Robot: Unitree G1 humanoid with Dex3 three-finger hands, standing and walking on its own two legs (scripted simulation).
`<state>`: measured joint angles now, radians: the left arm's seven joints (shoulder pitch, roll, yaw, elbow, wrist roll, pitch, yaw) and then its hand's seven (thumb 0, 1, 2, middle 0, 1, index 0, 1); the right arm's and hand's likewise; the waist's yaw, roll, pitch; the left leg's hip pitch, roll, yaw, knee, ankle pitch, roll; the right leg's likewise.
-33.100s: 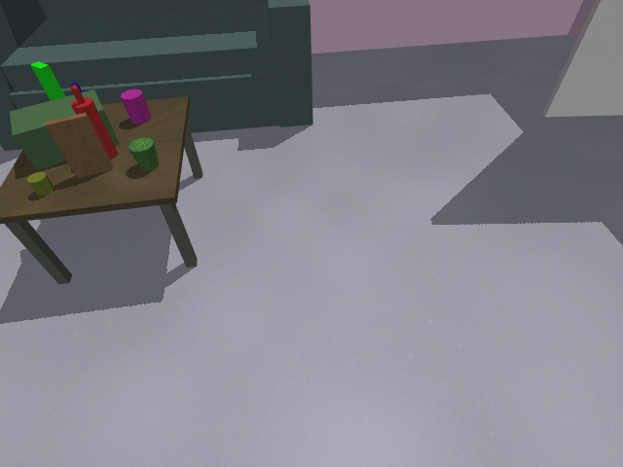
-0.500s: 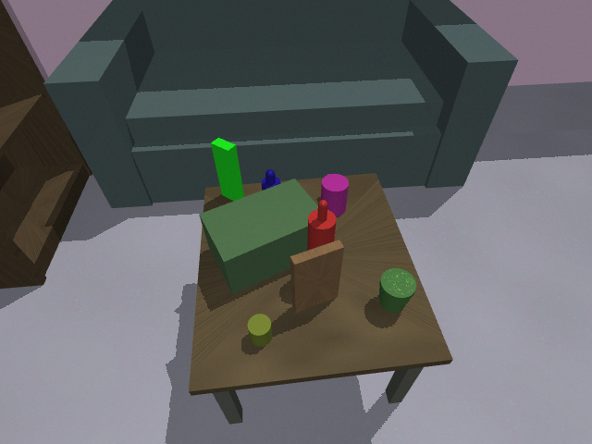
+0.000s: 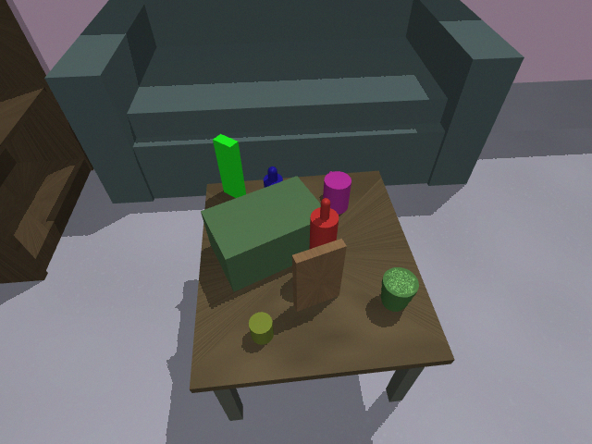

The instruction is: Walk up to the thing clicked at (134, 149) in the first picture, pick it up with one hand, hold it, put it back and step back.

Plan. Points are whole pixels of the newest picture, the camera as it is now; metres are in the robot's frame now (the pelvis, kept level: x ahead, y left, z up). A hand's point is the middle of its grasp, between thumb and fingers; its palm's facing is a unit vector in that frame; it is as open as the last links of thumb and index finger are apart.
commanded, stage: stand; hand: right
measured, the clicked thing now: (397, 291) +0.54 -0.24 -0.33
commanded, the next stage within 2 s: step back in 0.50 s
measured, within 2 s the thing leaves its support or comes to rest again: neither
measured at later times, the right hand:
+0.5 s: hand out of the picture +0.08 -0.25 -0.16, palm faces -0.03 +0.94 -0.35, open 7.4 cm
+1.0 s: hand out of the picture +0.03 -0.30 -0.19, palm faces -0.09 +0.93 -0.36, open 7.4 cm
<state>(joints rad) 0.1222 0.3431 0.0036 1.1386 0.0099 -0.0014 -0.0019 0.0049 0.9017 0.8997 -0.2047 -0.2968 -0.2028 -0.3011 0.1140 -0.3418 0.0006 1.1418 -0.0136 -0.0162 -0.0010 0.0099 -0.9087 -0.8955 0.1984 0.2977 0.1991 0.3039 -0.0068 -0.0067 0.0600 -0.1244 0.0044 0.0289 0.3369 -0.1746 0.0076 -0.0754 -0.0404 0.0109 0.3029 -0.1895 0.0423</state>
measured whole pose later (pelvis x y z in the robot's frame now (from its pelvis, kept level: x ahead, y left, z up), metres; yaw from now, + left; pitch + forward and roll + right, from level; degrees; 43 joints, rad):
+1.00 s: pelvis -0.07 -0.04 -0.02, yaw +1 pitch +0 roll +1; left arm 0.11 0.33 0.05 0.85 0.03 0.03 0.02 0.01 0.90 0.90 -0.21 -0.30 -0.21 -0.30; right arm 0.10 -0.42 -0.04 0.93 0.00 0.07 -0.02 0.01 -0.91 -0.90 0.20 0.30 0.20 0.30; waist 0.02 0.05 0.19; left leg -0.42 -0.11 -0.13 1.11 -0.51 -0.01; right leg -0.32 -0.01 -0.01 0.58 -0.26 -0.03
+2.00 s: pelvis -0.33 -0.01 -0.02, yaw +0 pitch -2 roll -1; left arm 0.10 0.40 0.08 0.81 0.01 0.07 0.02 0.01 0.90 0.90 -0.21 -0.30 -0.20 -0.30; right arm 0.18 -0.36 -0.04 0.88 -0.04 0.03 0.00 0.01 -0.91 -0.90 0.20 0.30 0.20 0.30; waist -0.02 -0.02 0.18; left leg -0.30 0.00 -0.03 0.63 -0.30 0.02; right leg -0.49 0.11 0.14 1.16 -0.53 0.00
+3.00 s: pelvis -0.64 -0.03 -0.02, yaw -4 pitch -2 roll +0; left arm 0.27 0.35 0.06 0.97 0.05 0.01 -0.01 0.01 0.90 0.90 -0.21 -0.30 -0.21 -0.30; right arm 0.17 -0.41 -0.05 0.92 -0.02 0.03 0.00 0.01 -0.91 -0.90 0.20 0.30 0.20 0.30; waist 0.04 0.03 0.09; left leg -0.43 -0.03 -0.09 0.84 -0.42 0.00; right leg -0.20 0.01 0.05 0.60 -0.37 -0.02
